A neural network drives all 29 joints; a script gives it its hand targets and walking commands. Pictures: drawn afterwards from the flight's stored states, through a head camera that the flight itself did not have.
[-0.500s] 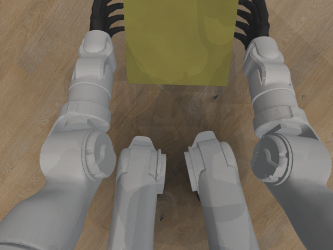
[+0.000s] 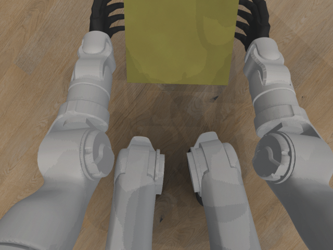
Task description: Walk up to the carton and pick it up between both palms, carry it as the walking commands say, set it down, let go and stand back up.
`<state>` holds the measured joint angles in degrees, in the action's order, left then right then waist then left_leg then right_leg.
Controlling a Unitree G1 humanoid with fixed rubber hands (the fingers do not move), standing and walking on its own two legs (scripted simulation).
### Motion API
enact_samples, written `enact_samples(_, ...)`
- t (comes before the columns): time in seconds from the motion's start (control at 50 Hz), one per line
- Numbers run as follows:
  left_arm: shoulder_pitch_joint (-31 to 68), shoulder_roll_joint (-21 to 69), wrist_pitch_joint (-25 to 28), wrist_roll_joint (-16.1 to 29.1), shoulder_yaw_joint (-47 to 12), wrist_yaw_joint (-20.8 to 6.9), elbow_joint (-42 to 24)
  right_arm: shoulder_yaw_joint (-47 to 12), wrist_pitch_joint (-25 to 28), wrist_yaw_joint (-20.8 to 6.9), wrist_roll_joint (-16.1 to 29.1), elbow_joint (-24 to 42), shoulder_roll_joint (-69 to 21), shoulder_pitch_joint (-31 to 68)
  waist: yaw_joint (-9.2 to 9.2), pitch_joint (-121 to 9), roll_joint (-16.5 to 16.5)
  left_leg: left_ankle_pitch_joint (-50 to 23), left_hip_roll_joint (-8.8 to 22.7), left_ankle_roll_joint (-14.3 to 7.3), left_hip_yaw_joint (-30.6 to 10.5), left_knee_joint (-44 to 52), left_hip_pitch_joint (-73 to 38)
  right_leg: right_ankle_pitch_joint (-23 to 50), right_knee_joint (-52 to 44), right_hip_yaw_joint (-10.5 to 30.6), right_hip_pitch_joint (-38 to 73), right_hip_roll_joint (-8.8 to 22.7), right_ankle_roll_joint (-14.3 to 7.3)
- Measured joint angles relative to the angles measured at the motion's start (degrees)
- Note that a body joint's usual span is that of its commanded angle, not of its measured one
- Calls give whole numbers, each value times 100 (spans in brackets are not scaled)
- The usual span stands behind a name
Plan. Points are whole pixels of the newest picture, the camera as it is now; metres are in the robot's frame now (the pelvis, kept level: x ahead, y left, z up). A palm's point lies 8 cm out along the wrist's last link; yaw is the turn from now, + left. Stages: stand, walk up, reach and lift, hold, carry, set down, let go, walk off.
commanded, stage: set down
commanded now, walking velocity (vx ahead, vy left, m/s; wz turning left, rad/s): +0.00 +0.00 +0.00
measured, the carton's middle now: (176, 36) +0.54 -0.02 -0.25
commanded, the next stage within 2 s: none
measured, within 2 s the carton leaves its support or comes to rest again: rests again in 0.34 s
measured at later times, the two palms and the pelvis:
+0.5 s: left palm (98, 57) +0.50 +0.16 -0.21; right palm (255, 60) +0.47 -0.20 -0.21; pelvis -0.01 +0.00 -0.01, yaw -1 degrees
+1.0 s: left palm (81, 40) +0.51 +0.16 -0.13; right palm (276, 42) +0.49 -0.20 -0.13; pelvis -0.03 +0.01 +0.03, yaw -1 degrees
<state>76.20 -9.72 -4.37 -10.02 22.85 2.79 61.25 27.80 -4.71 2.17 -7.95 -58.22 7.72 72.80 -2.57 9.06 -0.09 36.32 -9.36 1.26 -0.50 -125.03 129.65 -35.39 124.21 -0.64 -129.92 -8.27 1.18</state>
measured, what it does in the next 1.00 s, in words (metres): stands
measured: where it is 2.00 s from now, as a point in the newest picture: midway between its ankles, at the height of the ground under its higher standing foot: (171, 188)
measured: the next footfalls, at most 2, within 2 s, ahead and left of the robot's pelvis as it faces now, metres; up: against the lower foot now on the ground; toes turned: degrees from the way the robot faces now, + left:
none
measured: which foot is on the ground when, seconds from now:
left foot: down 0.00-1.00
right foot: down 0.00-1.00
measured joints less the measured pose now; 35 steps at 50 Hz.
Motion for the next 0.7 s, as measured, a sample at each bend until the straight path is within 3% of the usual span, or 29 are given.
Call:
enact_samples(0.18, 58, -102, 216, 127, -204, 6, 321, -322, 229, 0, 205, -371, 199, 53, 1, 52, 11, 24, 21, -17, 65, -100, -14, -20, 122, 15, 2, 25, -12)
enact_samples(0.34, -349, -307, 362, 937, -1079, 250, 507, -1069, 438, 199, 878, -775, 482, -135, 42, 514, -70, -4, 84, -76, 150, -100, -125, -17, 135, -3, 119, 162, -48)
enact_samples(0.44, -564, -526, 429, 1654, -1475, 298, -51, -1432, 571, 319, 1465, -205, 615, -363, 21, 996, 29, -39, 287, -195, 283, -146, -195, 336, 151, -89, 155, 349, -186)
enact_samples(0.52, -315, -797, 373, 1727, -1570, 345, -221, -1676, 512, 354, 1862, -51, 916, -144, 113, 1231, -9, -31, 382, -231, 278, -324, -222, 108, 310, -211, 173, 436, -254)
enact_samples(0.64, -195, -964, 335, 2200, -1910, 241, 137, -1974, 448, 329, 1934, -367, 1140, -56, 100, 953, -30, -38, 401, -266, 335, -494, -87, 112, 480, -206, 43, 469, -244)
enact_samples(0.7, -198, -925, 309, 2206, -1915, 238, 293, -1930, 429, 261, 1952, -617, 1103, -23, 92, 896, 9, -78, 421, -270, 332, -523, -58, 169, 493, -217, 13, 457, -232)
